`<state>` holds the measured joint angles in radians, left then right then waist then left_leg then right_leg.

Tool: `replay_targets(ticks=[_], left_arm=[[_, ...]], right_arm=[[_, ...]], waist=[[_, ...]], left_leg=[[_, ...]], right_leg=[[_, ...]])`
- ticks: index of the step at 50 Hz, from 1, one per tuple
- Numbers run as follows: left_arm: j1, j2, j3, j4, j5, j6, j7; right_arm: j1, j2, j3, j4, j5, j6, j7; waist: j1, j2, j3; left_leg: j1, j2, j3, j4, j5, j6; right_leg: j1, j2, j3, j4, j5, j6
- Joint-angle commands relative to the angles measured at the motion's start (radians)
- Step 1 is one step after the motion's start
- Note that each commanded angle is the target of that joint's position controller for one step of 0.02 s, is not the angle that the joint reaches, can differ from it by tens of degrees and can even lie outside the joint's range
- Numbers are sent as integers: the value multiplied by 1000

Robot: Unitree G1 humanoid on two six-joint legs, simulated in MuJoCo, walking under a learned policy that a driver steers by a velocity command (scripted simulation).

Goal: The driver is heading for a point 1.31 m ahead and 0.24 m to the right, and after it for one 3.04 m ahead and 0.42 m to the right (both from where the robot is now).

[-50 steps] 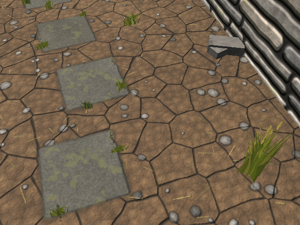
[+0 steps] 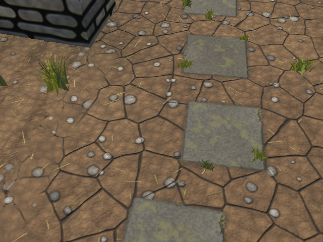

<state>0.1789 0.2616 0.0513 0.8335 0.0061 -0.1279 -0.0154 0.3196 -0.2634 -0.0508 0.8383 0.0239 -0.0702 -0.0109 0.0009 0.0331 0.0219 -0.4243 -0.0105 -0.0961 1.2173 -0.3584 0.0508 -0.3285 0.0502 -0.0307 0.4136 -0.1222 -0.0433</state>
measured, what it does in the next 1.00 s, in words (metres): walks ahead, turning right: left foot, then right foot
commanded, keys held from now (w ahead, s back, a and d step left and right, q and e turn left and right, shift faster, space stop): w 0.12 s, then w+e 0.84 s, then w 0.04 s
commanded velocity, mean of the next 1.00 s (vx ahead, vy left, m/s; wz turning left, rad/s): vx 0.50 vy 0.00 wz -0.31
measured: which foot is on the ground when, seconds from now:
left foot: up 0.00-0.32, down 0.34-0.88, up 0.90-1.00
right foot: down 0.00-0.34, up 0.36-0.84, down 0.86-1.00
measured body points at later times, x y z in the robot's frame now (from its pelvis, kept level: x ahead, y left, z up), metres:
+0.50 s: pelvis +0.26 +0.06 +0.01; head +0.28 +0.08 +0.46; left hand +0.36 +0.33 -0.13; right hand +0.35 -0.21 -0.09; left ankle +0.29 +0.16 -0.74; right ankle +0.21 -0.09 -0.65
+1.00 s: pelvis +0.50 -0.05 -0.01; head +0.53 -0.07 +0.44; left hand +0.74 +0.14 -0.11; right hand +0.48 -0.34 -0.12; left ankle +0.47 +0.14 -0.63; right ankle +0.53 -0.13 -0.74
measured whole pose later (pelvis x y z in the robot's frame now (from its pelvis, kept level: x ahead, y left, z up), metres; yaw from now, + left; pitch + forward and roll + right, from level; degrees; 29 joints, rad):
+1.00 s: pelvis +0.50 -0.05 -0.01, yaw -25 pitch +2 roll +0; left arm 0.19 0.28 0.07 0.71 -0.01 -0.05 -0.04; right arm 0.23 -0.29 -0.06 0.79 0.01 -0.12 -0.01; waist -0.01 0.01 0.06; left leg -0.42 0.08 -0.03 1.24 -0.38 0.00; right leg -0.38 0.09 -0.02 0.53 -0.18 -0.10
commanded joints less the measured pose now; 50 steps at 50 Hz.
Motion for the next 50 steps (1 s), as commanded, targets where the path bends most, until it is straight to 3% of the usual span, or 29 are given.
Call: replay_targets(ticks=[1,5,9,12,14,15,16,17,18,19,20,21,23,25,28,32,36,38,40,41,42,43,44,45,46,47,48,49,50], left_arm=[[37,70,13,-17,1,-10,-7],[81,139,29,10,-13,-9,-2],[145,163,29,31,-32,12,2],[199,177,29,50,-40,26,4],[196,187,31,51,-41,37,9],[190,187,29,50,-39,43,12],[190,160,19,45,-32,44,12],[171,91,-6,16,-13,40,10],[277,-15,-34,-11,-21,21,13],[280,77,-12,5,-49,13,15],[211,137,7,-9,-60,15,17],[170,131,11,-13,-52,24,21],[148,101,19,-21,-37,49,21],[144,61,15,-34,-38,70,12],[95,44,16,-69,-32,83,7],[-24,32,10,-117,-27,82,-15],[-166,28,2,-185,-27,80,-41],[-205,36,4,-215,-30,80,-52],[-197,56,14,-235,-29,83,-59],[-155,76,26,-234,-29,86,-58],[-48,110,46,-213,-32,88,-55],[122,170,82,-167,-33,91,-42],[250,272,114,-140,-32,102,-16],[185,344,114,-175,-30,89,-17],[220,255,89,-177,-23,78,-24],[190,202,75,-168,-19,67,-25],[120,168,63,-178,-25,61,-26],[53,124,50,-191,-21,59,-22],[19,104,42,-206,-11,58,-19]], right_arm=[[29,-32,-9,-72,-3,-10,3],[-94,-16,10,-127,-23,-13,6],[-242,-24,18,-166,-16,-27,18],[-311,-54,11,-197,-4,-37,28],[-292,-86,-2,-200,-3,-46,33],[-238,-102,-13,-185,-5,-49,30],[-120,-141,-35,-151,-8,-51,22],[56,-218,-60,-129,-28,-51,10],[131,-306,-78,-115,-43,-35,10],[149,-221,-62,-103,-38,-37,16],[82,-155,-42,-114,-26,-43,20],[2,-113,-28,-122,-25,-46,24],[-89,-63,-16,-117,-30,-50,30],[-94,-71,-24,-98,-35,-60,27],[-65,-99,-38,-66,-38,-63,13],[-51,-134,-48,-43,-35,-53,-1],[11,-164,-56,-14,-21,-35,-7],[29,-176,-61,-2,-12,-21,-7],[19,-203,-67,-3,-7,-8,-9],[13,-220,-71,-6,-3,-1,-13],[2,-232,-74,-10,-2,9,-16],[-7,-225,-69,-17,1,13,-20],[17,-163,-46,-46,-31,2,-20],[71,-55,-10,-106,-34,-37,-7],[-52,-150,-28,-126,2,-77,8],[-108,-156,-29,-148,26,-89,13],[-107,-144,-27,-138,7,-90,5],[-91,-154,-35,-121,-17,-80,-3],[-62,-153,-39,-112,-22,-64,0]], waist=[[-14,-96,-44],[4,-80,-9],[50,-91,14],[64,-108,19],[31,-118,6],[-6,-117,-16],[-61,-103,-79],[-140,0,-213],[-99,283,-325],[-114,226,-321],[-101,144,-200],[-72,94,-142],[-19,95,-55],[3,75,-33],[6,29,-10],[-24,22,25],[-72,8,71],[-76,13,80],[-49,38,51],[-19,63,10],[45,71,-52],[133,47,-141],[157,-119,-229],[44,-304,-355],[125,-160,-374],[107,-134,-241],[51,-36,-148],[10,-37,-118],[-19,-54,-102]], left_leg=[[-178,113,-16,-49,49,4],[-215,146,28,-290,176,-20],[-121,96,77,-538,338,-40],[-80,68,71,-640,337,-41],[-2,52,71,-707,300,-27],[88,39,82,-739,277,-16],[260,44,80,-756,255,7],[513,225,-96,-759,226,73],[782,457,-476,-841,149,202],[741,453,-605,-910,7,230],[635,419,-454,-918,24,191],[523,367,-322,-941,97,159],[366,295,-145,-1012,215,127],[312,279,-46,-1050,343,128],[326,288,53,-1068,456,140],[337,272,175,-1085,439,118],[420,299,238,-1067,434,102],[483,315,261,-1028,488,87],[513,317,294,-935,743,67],[519,313,308,-849,926,58],[503,297,327,-695,1061,45],[397,256,348,-468,1025,11],[99,198,342,-130,518,-38],[-285,-24,165,196,-222,-88],[-386,18,-12,244,-186,-62],[-431,58,3,197,-102,-38],[-377,105,7,100,-25,-34],[-299,142,10,15,22,-39],[-233,161,9,-20,54,-44]], right_leg=[[163,-268,308,-258,7,-194],[135,-276,215,-309,91,-216],[108,-231,147,-285,104,-175],[162,-262,194,-236,51,-155],[186,-278,231,-180,12,-131],[177,-263,227,-122,36,-112],[135,-213,195,14,108,-84],[-20,-135,127,324,-20,-39],[-358,-16,44,661,-417,13],[-462,-50,150,832,-440,12],[-503,-92,163,871,-350,1],[-469,-130,147,850,-262,5],[-396,-173,146,771,-161,14],[-362,-177,135,754,-106,20],[-418,-175,151,671,-15,31],[-399,-164,104,444,158,26],[-407,-155,36,308,157,0],[-407,-143,5,269,88,-23],[-323,-96,-51,246,-11,-57],[-241,-57,-83,249,-65,-78],[-100,-8,-109,228,-89,-105],[159,33,-99,157,-26,-144],[470,-152,192,140,17,-210],[723,-382,812,-45,-179,-411],[715,-391,837,-137,-202,-375],[608,-357,675,-125,-131,-330],[437,-304,540,-123,-21,-288],[315,-268,441,-130,74,-258],[233,-241,391,-155,130,-249]])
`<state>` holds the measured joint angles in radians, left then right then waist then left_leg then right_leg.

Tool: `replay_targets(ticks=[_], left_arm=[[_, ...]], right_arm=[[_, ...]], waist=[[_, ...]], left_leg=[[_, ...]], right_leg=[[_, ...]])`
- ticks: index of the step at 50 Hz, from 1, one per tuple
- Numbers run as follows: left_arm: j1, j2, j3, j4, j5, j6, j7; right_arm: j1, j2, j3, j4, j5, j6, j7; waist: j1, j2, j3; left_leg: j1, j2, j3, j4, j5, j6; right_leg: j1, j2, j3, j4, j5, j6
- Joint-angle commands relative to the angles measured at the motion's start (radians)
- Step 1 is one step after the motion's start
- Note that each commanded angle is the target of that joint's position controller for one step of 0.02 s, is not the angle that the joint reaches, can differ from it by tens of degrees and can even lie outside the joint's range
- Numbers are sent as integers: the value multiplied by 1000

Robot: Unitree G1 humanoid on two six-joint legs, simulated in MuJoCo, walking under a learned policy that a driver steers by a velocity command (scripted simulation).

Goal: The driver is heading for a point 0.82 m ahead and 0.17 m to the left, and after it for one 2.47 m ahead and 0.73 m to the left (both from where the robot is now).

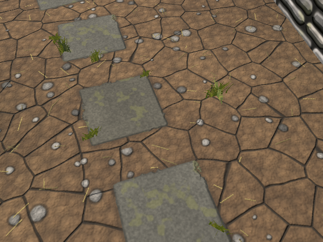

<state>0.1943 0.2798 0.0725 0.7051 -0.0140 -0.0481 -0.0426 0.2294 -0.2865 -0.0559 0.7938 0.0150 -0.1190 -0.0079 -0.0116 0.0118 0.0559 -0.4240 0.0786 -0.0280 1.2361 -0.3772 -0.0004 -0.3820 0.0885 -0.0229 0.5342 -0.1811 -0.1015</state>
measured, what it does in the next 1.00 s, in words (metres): walks ahead, turning left: left foot, then right foot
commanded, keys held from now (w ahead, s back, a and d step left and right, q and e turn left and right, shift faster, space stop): w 0.02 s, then w+q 0.76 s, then w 0.22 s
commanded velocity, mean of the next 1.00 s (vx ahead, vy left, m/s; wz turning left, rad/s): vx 0.50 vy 0.00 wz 0.28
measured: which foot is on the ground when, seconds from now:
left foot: up 0.00-0.42, down 0.44-0.92, up 0.94-1.00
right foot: down 0.00-0.46, up 0.48-0.88, down 0.90-1.00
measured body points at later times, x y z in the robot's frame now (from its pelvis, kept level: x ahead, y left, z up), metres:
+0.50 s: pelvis +0.29 +0.07 -0.01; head +0.33 +0.07 +0.44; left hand +0.31 +0.35 -0.13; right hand +0.50 -0.17 -0.10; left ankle +0.38 +0.15 -0.73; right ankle +0.10 -0.07 -0.65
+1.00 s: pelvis +0.58 +0.08 +0.00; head +0.60 +0.08 +0.45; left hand +0.66 +0.39 -0.08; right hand +0.74 -0.16 -0.12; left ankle +0.41 +0.15 -0.66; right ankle +0.68 +0.01 -0.73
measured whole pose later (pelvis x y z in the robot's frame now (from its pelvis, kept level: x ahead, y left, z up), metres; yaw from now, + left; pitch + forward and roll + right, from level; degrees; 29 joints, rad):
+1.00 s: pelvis +0.58 +0.08 +0.00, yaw +22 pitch +2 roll -1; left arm 0.14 0.27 0.05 0.69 0.00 -0.12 -0.02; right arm 0.35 -0.29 -0.05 0.74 0.03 -0.04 -0.01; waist -0.03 0.03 -0.01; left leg -0.31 -0.08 -0.15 1.06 -0.47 0.04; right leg -0.40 0.05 0.01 0.53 -0.17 -0.04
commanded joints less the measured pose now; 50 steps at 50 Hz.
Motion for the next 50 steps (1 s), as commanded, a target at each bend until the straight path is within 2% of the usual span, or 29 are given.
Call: replay_targets(ticks=[1,3,5,10,13,16,18,19,20,21,22,23,24,25,26,27,29,32,36,38,41,43,44,45,46,47,48,49,50], left_arm=[[-2,89,22,-77,12,-26,10],[24,98,21,-51,12,-38,16],[59,112,22,-25,12,-43,26],[108,125,16,16,16,-46,37],[139,136,18,50,15,-45,37],[157,140,21,75,14,-31,42],[136,154,25,75,11,-19,50],[119,168,28,69,11,-14,56],[108,182,31,63,11,-7,62],[88,185,29,57,9,2,68],[90,169,19,39,16,-3,76],[219,38,-25,3,42,-32,56],[164,87,-24,10,25,-68,37],[62,141,-10,-28,-15,-91,24],[5,132,-17,-48,-13,-101,24],[-16,128,-13,-52,9,-101,29],[20,128,-3,-57,28,-78,36],[25,91,-12,-60,35,-51,48],[-129,53,-27,-92,30,-53,47],[-188,59,-25,-105,19,-60,40],[-214,89,-13,-114,11,-75,25],[-188,106,-3,-110,11,-85,19],[-142,110,3,-98,13,-89,20],[-61,133,17,-80,21,-93,26],[78,181,31,-68,34,-96,33],[205,277,61,-22,40,-83,33],[246,211,51,-3,7,-77,22],[198,146,31,-11,1,-74,23],[139,126,20,-22,12,-66,25]], right_arm=[[43,-119,-34,-66,-18,-1,-1],[49,-87,-27,-59,-22,20,0],[-13,-71,-19,-77,-19,29,-2],[-145,-48,-4,-102,-1,20,19],[-209,-47,0,-130,9,18,37],[-249,-44,3,-164,10,15,61],[-231,-49,1,-177,7,14,75],[-196,-63,-5,-176,4,17,76],[-130,-90,-19,-168,1,22,74],[6,-129,-42,-139,-1,25,68],[162,-193,-66,-114,-3,31,55],[217,-295,-88,-113,-1,27,49],[256,-207,-67,-109,6,29,46],[210,-165,-54,-116,-1,33,39],[138,-147,-48,-135,-2,37,36],[80,-131,-41,-151,-3,41,36],[23,-113,-33,-177,-12,43,32],[24,-141,-41,-172,-6,41,18],[74,-159,-48,-150,7,54,-1],[110,-164,-50,-137,10,62,-4],[142,-148,-45,-121,12,70,-6],[141,-142,-44,-114,5,73,-7],[128,-135,-41,-115,4,75,-6],[122,-109,-32,-121,-1,73,-3],[112,-65,-14,-139,-12,68,0],[262,-11,5,-141,10,56,1],[253,-75,-2,-133,19,49,-1],[134,-143,-20,-143,21,49,0],[56,-137,-19,-163,9,50,-1]], waist=[[-17,-39,-132],[-22,-39,-120],[2,-52,-85],[70,-65,-35],[100,-59,3],[108,-52,21],[83,-67,-2],[60,-87,-39],[22,-105,-94],[-56,-92,-168],[-127,-31,-263],[-49,230,-395],[-102,194,-485],[-115,128,-331],[-83,18,-232],[-42,-42,-152],[19,0,-114],[35,29,-89],[-26,61,-74],[-55,75,-79],[-62,90,-86],[-44,113,-83],[-14,122,-88],[26,118,-134],[90,43,-251],[61,-254,-381],[87,-274,-348],[108,-152,-197],[91,-82,-121]], left_leg=[[-201,73,-49,-67,95,-4],[-193,74,-25,-134,155,-27],[-244,79,-16,-230,261,-39],[-249,46,7,-521,540,-5],[-296,24,4,-603,533,18],[-356,-4,7,-648,434,48],[-309,-34,41,-665,343,76],[-234,-67,77,-660,292,93],[-131,-107,111,-651,247,112],[59,-148,129,-695,278,143],[356,-58,-25,-709,343,199],[768,210,-549,-733,252,400],[870,256,-802,-891,126,428],[774,222,-652,-913,111,362],[614,184,-535,-923,177,327],[461,151,-458,-944,285,313],[296,96,-377,-990,400,308],[169,59,-280,-1012,501,309],[116,-9,-215,-989,406,243],[136,-4,-246,-966,347,226],[239,41,-324,-900,288,212],[288,70,-366,-853,305,197],[293,60,-367,-815,343,183],[280,18,-341,-726,425,158],[188,-34,-271,-488,357,122],[-162,-179,-136,-143,20,41],[-338,-152,-155,0,-198,30],[-394,-106,-168,54,-117,36],[-380,-67,-123,38,-42,36]], right_leg=[[238,-271,361,-295,246,-195],[196,-262,272,-322,363,-197],[198,-250,207,-341,406,-177],[260,-237,104,-378,284,-102],[361,-283,87,-379,267,-98],[483,-326,62,-328,358,-87],[520,-334,31,-259,552,-64],[523,-328,11,-195,737,-51],[523,-317,-6,-94,919,-38],[472,-285,-42,90,997,-12],[265,-253,-64,361,780,27],[-193,-48,-36,770,-52,102],[-359,-10,136,894,-362,97],[-442,-76,162,889,-288,78],[-422,-121,144,807,-214,70],[-377,-148,127,716,-182,79],[-266,-179,121,615,-150,104],[-229,-174,82,470,-88,154],[-156,-124,69,164,187,175],[-118,-93,71,71,252,175],[-107,-89,95,-14,224,150],[-69,-93,89,-42,158,116],[-5,-88,70,-79,142,92],[125,-101,73,-99,135,57],[348,-239,205,-78,133,-10],[705,-445,612,-116,-14,-195],[715,-494,830,-228,-287,-215],[592,-454,714,-249,-357,-165],[470,-409,586,-261,-275,-133]])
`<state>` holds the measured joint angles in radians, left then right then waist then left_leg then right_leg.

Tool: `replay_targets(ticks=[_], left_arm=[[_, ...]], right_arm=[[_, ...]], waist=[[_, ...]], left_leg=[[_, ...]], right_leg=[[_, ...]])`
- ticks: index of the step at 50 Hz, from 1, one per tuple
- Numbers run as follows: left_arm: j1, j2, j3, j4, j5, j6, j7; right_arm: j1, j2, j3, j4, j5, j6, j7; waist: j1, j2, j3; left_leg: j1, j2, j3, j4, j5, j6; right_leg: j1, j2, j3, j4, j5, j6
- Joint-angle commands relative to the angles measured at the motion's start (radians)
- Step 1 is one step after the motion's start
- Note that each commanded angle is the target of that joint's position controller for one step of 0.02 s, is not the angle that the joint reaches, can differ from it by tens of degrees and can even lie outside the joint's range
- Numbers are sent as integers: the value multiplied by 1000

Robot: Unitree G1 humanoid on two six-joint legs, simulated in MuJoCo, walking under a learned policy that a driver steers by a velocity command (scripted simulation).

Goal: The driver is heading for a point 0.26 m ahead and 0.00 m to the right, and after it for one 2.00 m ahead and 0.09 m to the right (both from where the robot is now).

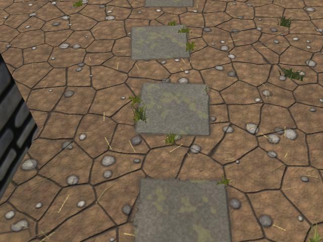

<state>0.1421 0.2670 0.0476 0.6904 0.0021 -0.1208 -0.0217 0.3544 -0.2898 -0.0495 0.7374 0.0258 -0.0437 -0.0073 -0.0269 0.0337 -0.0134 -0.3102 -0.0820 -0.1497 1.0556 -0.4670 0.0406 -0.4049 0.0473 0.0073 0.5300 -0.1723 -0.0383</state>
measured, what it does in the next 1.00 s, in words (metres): walks ahead: left foot, then right foot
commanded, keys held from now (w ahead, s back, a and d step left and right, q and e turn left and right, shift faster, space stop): w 0.02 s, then no key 0.98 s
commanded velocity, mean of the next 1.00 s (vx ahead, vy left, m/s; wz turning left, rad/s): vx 0.13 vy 0.00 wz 0.05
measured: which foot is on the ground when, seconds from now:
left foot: up 0.00-0.32, down 0.34-1.00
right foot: down 0.00-0.38, up 0.40-0.60, down 0.62-1.00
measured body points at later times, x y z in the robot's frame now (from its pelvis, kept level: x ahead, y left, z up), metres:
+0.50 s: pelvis +0.17 +0.02 +0.00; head +0.20 +0.03 +0.45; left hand +0.25 +0.29 -0.13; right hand +0.36 -0.21 -0.09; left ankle +0.25 +0.13 -0.73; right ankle +0.12 -0.12 -0.70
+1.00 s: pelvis +0.22 +0.00 +0.00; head +0.23 -0.01 +0.45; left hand +0.28 +0.25 -0.14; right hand +0.32 -0.26 -0.13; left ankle +0.25 +0.13 -0.73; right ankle +0.19 -0.13 -0.73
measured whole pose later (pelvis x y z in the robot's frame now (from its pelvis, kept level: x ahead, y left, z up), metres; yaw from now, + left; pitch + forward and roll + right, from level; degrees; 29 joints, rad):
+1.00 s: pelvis +0.22 +0.00 +0.00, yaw +1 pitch -1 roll +0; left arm 0.23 0.21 0.02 0.97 0.00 -0.01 0.03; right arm 0.18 -0.22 -0.05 0.93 0.00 0.01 -0.03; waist 0.00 0.00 0.03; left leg -0.28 0.01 -0.02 0.53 -0.23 -0.02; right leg -0.18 -0.01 0.00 0.54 -0.34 0.01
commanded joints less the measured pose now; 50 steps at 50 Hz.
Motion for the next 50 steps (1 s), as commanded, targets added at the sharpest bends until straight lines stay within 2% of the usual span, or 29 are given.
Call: replay_targets(ticks=[1,2,3,5,7,9,11,13,15,16,17,18,19,20,21,22,23,25,27,29,30,31,32,33,34,35,37,39,50], left_arm=[[153,115,34,-5,0,12,3],[120,98,25,-7,9,11,3],[101,90,21,-6,11,9,2],[101,104,23,15,9,5,2],[98,136,30,36,4,12,10],[110,154,33,55,-3,28,18],[142,157,31,78,-9,41,22],[159,159,30,96,-14,51,24],[143,162,30,104,-21,59,26],[128,157,27,106,-25,62,27],[151,139,21,114,-20,60,27],[190,102,7,104,8,48,25],[308,33,-19,128,18,41,22],[272,63,-17,133,7,56,22],[219,107,-4,118,-6,75,22],[178,110,1,117,-9,98,31],[164,111,5,117,-3,120,39],[183,89,4,133,3,144,52],[212,57,-1,161,7,143,52],[210,44,-3,175,15,138,47],[185,54,-3,165,30,137,45],[154,85,0,145,35,136,48],[122,148,15,143,20,137,54],[101,125,15,151,14,132,54],[88,93,6,154,17,123,53],[79,80,2,159,20,114,54],[88,70,-1,172,13,96,51],[110,75,-1,188,8,91,51],[125,59,-6,255,1,101,53]], right_arm=[[-109,-118,-24,-120,-17,-27,2],[-110,-103,-26,-120,-22,-27,4],[-91,-87,-24,-113,-22,-24,6],[-70,-51,-15,-102,-28,-19,3],[-100,-18,-1,-107,-34,-19,2],[-142,-8,5,-104,-30,-18,5],[-195,-18,2,-110,-26,-16,10],[-235,-32,-4,-123,-27,-16,15],[-237,-47,-12,-128,-32,-20,21],[-202,-53,-18,-114,-37,-23,21],[-169,-78,-27,-102,-45,-26,15],[-124,-148,-41,-107,-60,-26,4],[-109,-129,-32,-111,-70,-11,-3],[-75,-46,-13,-92,-53,2,0],[-92,-26,-2,-80,-42,7,8],[-136,-37,-3,-79,-41,11,12],[-196,-62,-8,-85,-41,13,15],[-290,-83,-16,-91,-51,21,11],[-306,-62,-13,-80,-53,27,6],[-298,-35,-5,-60,-43,31,3],[-265,-13,2,-39,-41,29,4],[-240,-9,5,-21,-45,29,4],[-213,-21,-1,-19,-46,28,6],[-232,-24,-2,-14,-48,27,0],[-239,-31,-7,-8,-43,26,-5],[-233,-25,-8,2,-40,26,-10],[-212,-23,-10,24,-41,29,-14],[-204,-19,-12,45,-39,27,-13],[-179,-28,-21,165,-28,45,-28]], waist=[[86,-87,10],[55,-109,36],[35,-129,32],[15,-131,-1],[17,-127,-28],[36,-137,-55],[60,-139,-63],[69,-138,-59],[51,-136,-56],[26,-124,-64],[18,-96,-81],[28,1,-167],[55,143,-272],[10,186,-308],[8,140,-244],[16,92,-182],[33,75,-124],[74,112,-78],[86,116,-89],[91,102,-90],[82,78,-72],[61,43,-26],[15,-57,27],[25,-107,50],[24,-116,58],[19,-124,49],[22,-114,29],[30,-85,7],[34,-31,4]], left_leg=[[-478,122,18,157,101,-8],[-422,150,30,105,136,-14],[-367,155,48,69,141,-26],[-307,144,87,-22,142,-53],[-261,140,110,-158,223,-69],[-187,124,131,-288,355,-70],[-147,106,133,-383,447,-66],[-128,97,122,-448,455,-51],[-85,89,120,-524,445,-23],[-16,78,131,-602,502,-5],[80,91,119,-660,634,20],[273,230,0,-586,1041,78],[474,402,-159,-532,1244,231],[448,449,-252,-587,1136,289],[374,419,-254,-631,920,266],[298,390,-230,-666,744,229],[191,368,-195,-708,620,205],[13,305,-113,-759,476,164],[-44,257,-38,-757,404,146],[-70,222,-1,-738,231,112],[-86,198,7,-735,109,67],[-103,171,16,-717,1,24],[-76,122,57,-702,13,-7],[8,98,91,-657,89,-27],[53,99,97,-623,152,-26],[79,103,98,-605,204,-18],[91,103,100,-588,300,-10],[106,106,101,-578,375,-8],[152,112,105,-568,494,-22]], right_leg=[[390,-327,468,-284,-183,-193],[313,-293,394,-300,-19,-180],[269,-267,328,-303,166,-174],[241,-250,212,-281,548,-186],[233,-237,130,-270,699,-183],[225,-212,72,-266,707,-162],[249,-211,62,-253,652,-148],[280,-229,82,-223,596,-141],[297,-240,105,-169,540,-124],[292,-223,105,-122,493,-104],[275,-182,94,-59,455,-70],[179,-123,59,70,270,-21],[11,-59,24,240,-124,42],[-30,-62,54,353,-470,78],[-70,-82,72,397,-534,91],[-88,-98,69,419,-506,100],[-66,-109,66,389,-451,110],[63,-109,43,285,-333,119],[175,-90,9,171,-176,111],[265,-72,-15,29,-21,90],[284,-87,3,-24,23,74],[261,-135,56,-79,6,49],[159,-147,63,-84,-133,18],[50,-131,68,-123,-275,5],[15,-128,71,-147,-287,14],[16,-126,68,-152,-246,26],[60,-120,59,-131,-150,37],[94,-115,51,-110,-84,37],[152,-93,27,-99,64,27]])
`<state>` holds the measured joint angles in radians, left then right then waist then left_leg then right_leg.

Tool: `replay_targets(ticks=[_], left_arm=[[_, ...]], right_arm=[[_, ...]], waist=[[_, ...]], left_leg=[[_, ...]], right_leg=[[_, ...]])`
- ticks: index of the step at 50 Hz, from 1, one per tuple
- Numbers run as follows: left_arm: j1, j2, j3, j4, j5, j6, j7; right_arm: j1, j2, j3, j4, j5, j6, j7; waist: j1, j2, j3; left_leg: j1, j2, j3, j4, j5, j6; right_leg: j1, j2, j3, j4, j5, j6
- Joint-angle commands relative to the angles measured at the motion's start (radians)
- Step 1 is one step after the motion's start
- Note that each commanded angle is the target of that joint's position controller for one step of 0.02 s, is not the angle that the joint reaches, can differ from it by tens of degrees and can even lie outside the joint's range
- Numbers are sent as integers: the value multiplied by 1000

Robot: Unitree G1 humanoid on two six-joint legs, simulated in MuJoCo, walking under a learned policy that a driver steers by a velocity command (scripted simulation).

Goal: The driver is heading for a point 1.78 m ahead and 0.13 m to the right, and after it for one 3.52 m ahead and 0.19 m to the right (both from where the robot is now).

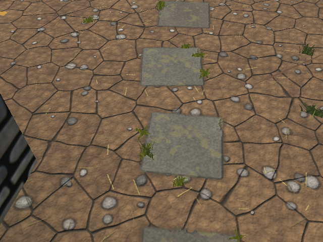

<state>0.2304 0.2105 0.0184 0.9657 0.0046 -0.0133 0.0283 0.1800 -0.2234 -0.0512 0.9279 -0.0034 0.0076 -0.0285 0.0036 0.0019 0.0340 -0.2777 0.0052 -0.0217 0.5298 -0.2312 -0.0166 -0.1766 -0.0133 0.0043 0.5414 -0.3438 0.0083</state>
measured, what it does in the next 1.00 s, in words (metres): stands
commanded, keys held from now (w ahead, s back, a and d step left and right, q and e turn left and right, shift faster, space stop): no key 0.88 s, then w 0.12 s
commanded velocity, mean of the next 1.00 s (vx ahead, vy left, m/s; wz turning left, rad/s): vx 0.02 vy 0.00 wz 0.00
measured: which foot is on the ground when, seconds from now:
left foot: down 0.00-1.00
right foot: down 0.00-1.00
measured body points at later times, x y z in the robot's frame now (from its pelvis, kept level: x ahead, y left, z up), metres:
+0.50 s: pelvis +0.00 -0.01 +0.00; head +0.01 -0.01 +0.45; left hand +0.02 +0.24 -0.15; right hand +0.05 -0.26 -0.15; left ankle +0.03 +0.13 -0.73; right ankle -0.03 -0.12 -0.73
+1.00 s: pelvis +0.01 +0.00 +0.00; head +0.01 +0.00 +0.45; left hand -0.02 +0.23 -0.16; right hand +0.03 -0.25 -0.16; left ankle +0.03 +0.13 -0.73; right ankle -0.03 -0.12 -0.73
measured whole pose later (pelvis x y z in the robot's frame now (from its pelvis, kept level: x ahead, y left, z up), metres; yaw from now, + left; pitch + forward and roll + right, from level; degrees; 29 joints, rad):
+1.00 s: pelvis +0.01 +0.00 +0.00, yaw +1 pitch -1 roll +0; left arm 0.37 0.18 0.02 1.09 -0.01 -0.01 0.04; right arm 0.24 -0.19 -0.03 1.15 0.01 0.00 -0.04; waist 0.01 0.00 0.01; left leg -0.29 0.01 -0.02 0.61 -0.37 0.01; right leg -0.15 0.00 -0.01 0.52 -0.36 -0.02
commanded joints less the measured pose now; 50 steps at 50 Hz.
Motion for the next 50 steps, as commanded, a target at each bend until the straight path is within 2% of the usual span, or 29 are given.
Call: replay_targets(ticks=[1,9,22,44,45,46,47,48,50], left_arm=[[37,114,23,-14,-1,-6,3],[43,100,20,30,-1,-4,2],[81,82,11,82,0,-3,7],[164,51,0,118,-3,-3,9],[185,44,-1,129,-3,-2,11],[193,61,5,130,-9,2,14],[185,91,15,120,-15,4,18],[193,110,22,111,-20,3,21],[227,173,46,105,-31,-14,19]], right_arm=[[-4,-96,-20,-16,2,-5,-8],[-11,-98,-18,56,4,5,-17],[-6,-85,-9,141,4,7,-20],[49,-62,12,197,6,4,-22],[66,-51,15,206,6,5,-22],[71,-54,13,208,10,6,-24],[72,-60,9,205,15,4,-24],[52,-61,8,193,14,-5,-22],[6,-23,16,159,16,-38,-6]], waist=[[3,1,-41],[-1,-7,-21],[-4,-7,8],[-5,-3,28],[-5,-9,5],[-2,-25,19],[1,-57,48],[12,-81,90],[35,-186,139]], left_leg=[[122,25,-23,-44,259,35],[131,25,-20,-62,235,28],[118,21,-13,-91,167,21],[94,18,-10,-101,134,21],[103,3,6,-96,41,21],[78,-25,35,-63,-104,25],[22,-50,63,-18,-256,32],[-51,-56,72,28,-325,40],[-168,-34,92,222,-209,48]], right_leg=[[-75,-31,28,-113,240,-20],[-66,-23,19,-139,230,-21],[-75,-14,12,-171,154,-21],[-87,-6,3,-181,125,-22],[-79,1,-2,-190,24,-27],[-92,2,8,-200,-128,-43],[-112,-19,46,-217,-294,-72],[-128,-65,113,-256,-425,-106],[-104,-242,343,-368,-531,-201]])
Next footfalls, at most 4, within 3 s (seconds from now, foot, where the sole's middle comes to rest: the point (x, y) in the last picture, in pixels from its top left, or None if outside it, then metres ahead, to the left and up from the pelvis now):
1.60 right None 0.46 -0.11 -0.77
2.04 left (142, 222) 0.59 0.12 -0.77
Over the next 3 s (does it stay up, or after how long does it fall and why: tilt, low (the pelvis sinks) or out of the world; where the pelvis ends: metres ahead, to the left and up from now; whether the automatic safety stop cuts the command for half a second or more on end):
stays up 0.72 0.01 0.00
